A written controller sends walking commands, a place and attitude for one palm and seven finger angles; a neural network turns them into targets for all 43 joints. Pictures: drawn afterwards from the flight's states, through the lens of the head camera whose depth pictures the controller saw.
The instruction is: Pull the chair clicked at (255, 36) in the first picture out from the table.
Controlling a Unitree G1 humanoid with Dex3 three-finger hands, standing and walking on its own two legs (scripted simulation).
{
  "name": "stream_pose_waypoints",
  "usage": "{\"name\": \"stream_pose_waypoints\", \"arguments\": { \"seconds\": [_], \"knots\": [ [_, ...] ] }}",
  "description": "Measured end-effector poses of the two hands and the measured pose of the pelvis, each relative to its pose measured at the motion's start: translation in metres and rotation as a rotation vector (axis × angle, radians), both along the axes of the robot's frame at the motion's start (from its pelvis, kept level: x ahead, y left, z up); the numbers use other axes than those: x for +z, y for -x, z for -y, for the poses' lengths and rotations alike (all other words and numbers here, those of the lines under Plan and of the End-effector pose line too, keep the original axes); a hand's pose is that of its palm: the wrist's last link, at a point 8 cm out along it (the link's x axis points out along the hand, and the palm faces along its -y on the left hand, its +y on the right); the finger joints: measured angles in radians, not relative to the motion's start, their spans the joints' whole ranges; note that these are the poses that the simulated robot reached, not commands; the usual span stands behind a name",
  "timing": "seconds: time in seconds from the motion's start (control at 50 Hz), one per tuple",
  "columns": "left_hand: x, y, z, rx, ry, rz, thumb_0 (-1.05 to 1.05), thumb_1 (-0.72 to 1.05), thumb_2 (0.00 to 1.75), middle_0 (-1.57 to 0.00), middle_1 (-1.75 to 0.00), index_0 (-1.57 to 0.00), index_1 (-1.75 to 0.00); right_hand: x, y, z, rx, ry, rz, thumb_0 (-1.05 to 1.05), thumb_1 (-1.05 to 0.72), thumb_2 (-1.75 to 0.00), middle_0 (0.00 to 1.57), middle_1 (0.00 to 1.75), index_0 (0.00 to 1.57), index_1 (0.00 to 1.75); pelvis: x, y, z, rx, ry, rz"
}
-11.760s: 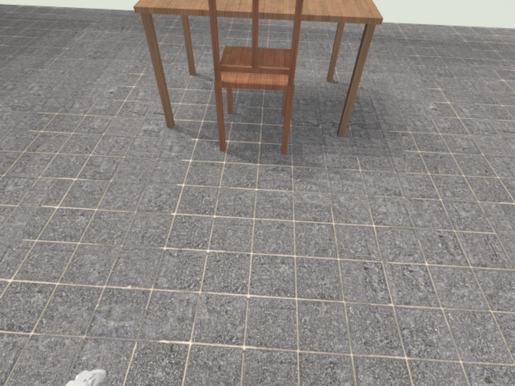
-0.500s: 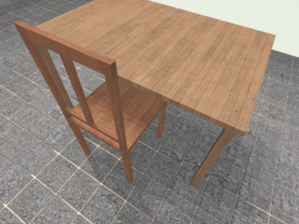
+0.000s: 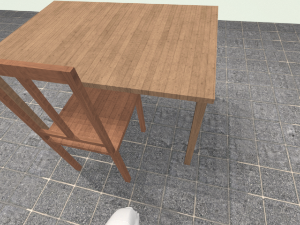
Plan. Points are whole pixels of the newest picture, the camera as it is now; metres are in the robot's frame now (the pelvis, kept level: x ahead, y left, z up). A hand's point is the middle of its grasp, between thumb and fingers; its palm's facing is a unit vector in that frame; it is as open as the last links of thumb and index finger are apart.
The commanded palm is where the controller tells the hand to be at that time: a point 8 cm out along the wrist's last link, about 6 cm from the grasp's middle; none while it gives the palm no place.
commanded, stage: shuffle to correct the standing spot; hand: left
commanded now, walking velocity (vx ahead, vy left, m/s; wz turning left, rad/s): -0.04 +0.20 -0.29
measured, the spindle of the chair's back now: (51, 112) +0.48 +0.43 -0.05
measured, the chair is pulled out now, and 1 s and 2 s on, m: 0.00 0.00 0.00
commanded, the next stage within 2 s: come to a stop and stand still in 0.24 s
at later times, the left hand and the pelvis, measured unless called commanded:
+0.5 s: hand out of the picture +0.06 +0.31 -0.17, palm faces -0.10 -0.96 -0.25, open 7.4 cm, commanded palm none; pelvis -0.02 +0.11 -0.01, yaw -8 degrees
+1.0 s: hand out of the picture -0.01 +0.26 -0.19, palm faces -0.12 -0.98 -0.14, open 7.3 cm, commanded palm none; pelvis -0.03 +0.10 +0.00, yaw -10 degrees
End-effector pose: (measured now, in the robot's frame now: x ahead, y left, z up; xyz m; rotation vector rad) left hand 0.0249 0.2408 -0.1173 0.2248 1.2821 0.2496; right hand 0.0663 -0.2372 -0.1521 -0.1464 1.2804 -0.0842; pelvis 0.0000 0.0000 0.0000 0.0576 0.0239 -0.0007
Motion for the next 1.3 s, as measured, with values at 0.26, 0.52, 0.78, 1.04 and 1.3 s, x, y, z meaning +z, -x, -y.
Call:
{"name": "stream_pose_waypoints", "arguments": {
  "seconds": [0.26, 0.52, 0.78, 1.04, 1.3],
  "knots": [
    [-0.026, -0.002, -0.083, -0.076, 0.038, -0.031, 0.00, 0.90, 0.90, -0.20, -0.30, -0.20, -0.30, 0.019, 0.035, -0.038, -0.084, 0.120, 0.046, 0.00, -0.91, -0.90, 0.20, 0.30, 0.20, 0.30, -0.010, 0.011, -0.071, -0.089, 0.026, -0.017],
    [-0.023, -0.036, -0.111, -0.179, 0.063, 0.013, 0.00, 0.91, 0.90, -0.19, -0.30, -0.19, -0.30, 0.008, 0.102, -0.130, -0.188, 0.039, -0.017, 0.01, -0.94, -0.90, 0.20, 0.30, 0.21, 0.30, -0.006, 0.025, -0.114, -0.150, 0.025, -0.007],
    [-0.020, -0.027, -0.076, -0.216, 0.090, 0.056, 0.00, 0.94, 0.90, -0.20, -0.30, -0.20, -0.30, 0.000, 0.172, -0.129, -0.269, -0.007, -0.175, 0.01, -0.91, -0.90, 0.20, 0.30, 0.20, 0.30, -0.004, 0.034, -0.098, -0.156, 0.060, 0.023],
    [-0.040, 0.037, -0.064, -0.145, 0.177, -0.139, 0.00, 0.91, 0.90, -0.19, -0.30, -0.20, -0.30, 0.007, 0.140, -0.133, -0.237, 0.032, -0.131, 0.01, -0.93, -0.90, 0.20, 0.30, 0.20, 0.30, -0.003, 0.024, -0.100, -0.172, 0.061, 0.044],
    [-0.035, 0.062, -0.080, -0.133, 0.131, -0.155, 0.00, 0.90, 0.90, -0.20, -0.30, -0.20, -0.30, 0.001, 0.126, -0.130, -0.199, 0.041, -0.081, 0.01, -0.92, -0.90, 0.20, 0.30, 0.20, 0.30, -0.008, 0.032, -0.113, -0.131, 0.080, 0.024]
  ]
}}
